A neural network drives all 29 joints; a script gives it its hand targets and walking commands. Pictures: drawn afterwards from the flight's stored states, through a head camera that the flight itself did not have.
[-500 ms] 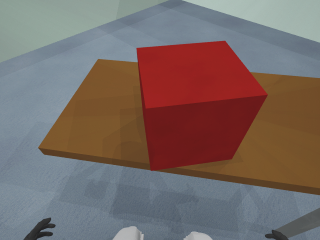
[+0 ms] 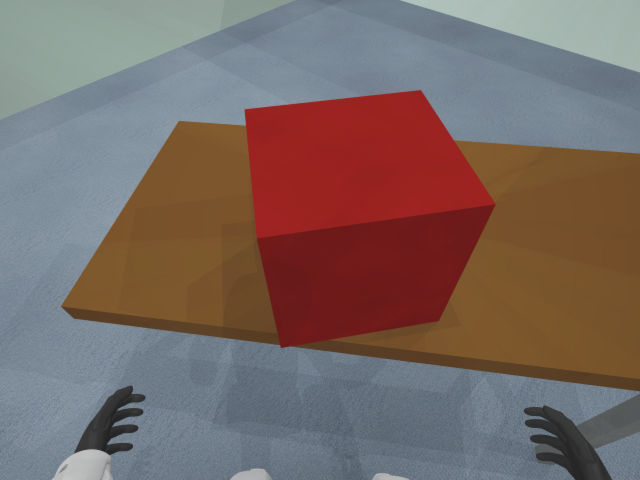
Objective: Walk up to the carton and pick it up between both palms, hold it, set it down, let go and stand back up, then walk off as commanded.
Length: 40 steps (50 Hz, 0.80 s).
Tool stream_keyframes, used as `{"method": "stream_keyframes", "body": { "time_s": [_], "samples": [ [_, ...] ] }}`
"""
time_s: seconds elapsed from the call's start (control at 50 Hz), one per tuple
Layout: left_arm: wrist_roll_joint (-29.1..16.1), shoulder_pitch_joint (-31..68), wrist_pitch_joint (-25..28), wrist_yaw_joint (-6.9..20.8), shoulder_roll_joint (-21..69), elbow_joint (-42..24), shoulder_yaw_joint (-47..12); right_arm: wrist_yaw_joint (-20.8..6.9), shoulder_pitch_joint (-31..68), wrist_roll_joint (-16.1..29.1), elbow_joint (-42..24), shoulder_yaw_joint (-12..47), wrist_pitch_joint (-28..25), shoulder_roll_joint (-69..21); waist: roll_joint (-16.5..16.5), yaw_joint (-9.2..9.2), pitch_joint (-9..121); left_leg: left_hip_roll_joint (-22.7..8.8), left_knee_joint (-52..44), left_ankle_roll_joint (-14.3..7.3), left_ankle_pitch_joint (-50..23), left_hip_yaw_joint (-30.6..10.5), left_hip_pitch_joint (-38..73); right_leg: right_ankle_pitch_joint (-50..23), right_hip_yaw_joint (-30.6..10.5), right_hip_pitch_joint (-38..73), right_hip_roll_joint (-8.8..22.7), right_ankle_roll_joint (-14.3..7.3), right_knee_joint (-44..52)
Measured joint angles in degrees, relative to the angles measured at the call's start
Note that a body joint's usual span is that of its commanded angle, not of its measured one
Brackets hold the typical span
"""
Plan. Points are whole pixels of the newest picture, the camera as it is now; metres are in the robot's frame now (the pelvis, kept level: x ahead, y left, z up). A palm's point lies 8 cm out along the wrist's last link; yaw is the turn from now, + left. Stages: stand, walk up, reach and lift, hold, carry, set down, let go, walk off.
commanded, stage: reach and lift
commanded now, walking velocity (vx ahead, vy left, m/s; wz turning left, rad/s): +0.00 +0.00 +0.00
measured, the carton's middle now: (348, 222) +0.44 -0.02 +0.06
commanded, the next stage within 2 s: none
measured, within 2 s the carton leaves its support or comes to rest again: neither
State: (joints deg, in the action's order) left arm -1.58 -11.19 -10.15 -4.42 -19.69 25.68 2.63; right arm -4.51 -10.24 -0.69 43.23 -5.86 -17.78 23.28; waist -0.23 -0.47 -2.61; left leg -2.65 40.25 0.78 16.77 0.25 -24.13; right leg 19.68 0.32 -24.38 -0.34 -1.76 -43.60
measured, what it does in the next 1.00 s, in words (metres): stands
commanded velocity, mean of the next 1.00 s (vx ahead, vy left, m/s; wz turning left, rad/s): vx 0.00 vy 0.00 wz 0.00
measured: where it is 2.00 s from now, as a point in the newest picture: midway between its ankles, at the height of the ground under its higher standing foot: outside the picture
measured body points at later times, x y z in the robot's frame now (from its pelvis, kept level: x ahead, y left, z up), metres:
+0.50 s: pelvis +0.03 +0.02 +0.02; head +0.05 +0.02 +0.47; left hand +0.21 +0.27 -0.01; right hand +0.21 -0.28 -0.02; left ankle +0.05 +0.16 -0.71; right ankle +0.04 -0.10 -0.71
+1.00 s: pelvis +0.02 +0.02 +0.02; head +0.01 +0.02 +0.47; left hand +0.23 +0.23 +0.05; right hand +0.24 -0.26 +0.04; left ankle +0.05 +0.16 -0.71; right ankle +0.04 -0.10 -0.71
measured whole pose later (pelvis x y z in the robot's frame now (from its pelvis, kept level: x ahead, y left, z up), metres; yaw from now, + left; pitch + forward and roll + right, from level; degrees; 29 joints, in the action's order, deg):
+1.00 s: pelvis +0.02 +0.02 +0.02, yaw +0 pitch +1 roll +0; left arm -5.5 -20.3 -0.5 -12.9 -8.5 -1.6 -3.2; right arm -11.6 -12.9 17.7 21.8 -5.8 -13.5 21.1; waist 0.8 -1.1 3.1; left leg -2.8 28.1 1.9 12.2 0.3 -17.0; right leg 13.8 0.4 -15.8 -0.5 -0.8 -28.6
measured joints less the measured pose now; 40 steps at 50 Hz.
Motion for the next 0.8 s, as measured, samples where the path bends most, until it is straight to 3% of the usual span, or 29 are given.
{"method": "stream_keyframes", "body": {
  "time_s": [0.22, 0.4, 0.54, 0.8],
  "samples": [
    [-3.8, -2.0, 6.1, -1.2, 2.4, -4.1, 0.0, -1.5, 0.0, 4.8, -2.2, 0.0, -0.3, -2.0, 1.0, -0.66, 1.9, 0.1, -7.2, 0.0, -3.1, 0.0, 2.5, -3.1, 0.1, 2.6, 0.0, 0.0, 7.4],
    [-3.8, -4.5, 11.0, -2.4, 4.9, -6.9, 0.0, -3.1, -0.6, 8.9, -2.6, 0.0, -1.4, -2.2, 1.0, -0.66, 3.2, 0.0, -10.6, 1.0, -3.7, 0.0, 5.6, -4.4, 0.1, 6.6, 0.0, 0.8, 12.5],
    [-3.8, -7.6, 13.3, -4.3, 6.9, -13.0, -1.7, -4.7, -1.5, 12.7, -3.0, 0.0, -1.4, -2.2, 1.0, -0.66, 3.5, 0.0, -11.3, 1.1, -3.7, 0.0, 6.1, -5.2, 0.1, 7.8, 0.0, 1.1, 14.7],
    [-3.3, -9.7, 13.6, -7.0, 10.7, -20.7, -5.0, -7.1, -2.7, 17.1, -14.6, 0.0, -1.0, -2.2, 1.0, -0.66, 5.6, -0.1, -11.6, 1.1, -3.8, 0.0, 6.8, -5.4, 0.1, 8.4, -0.1, 1.2, 15.0]
  ]
}}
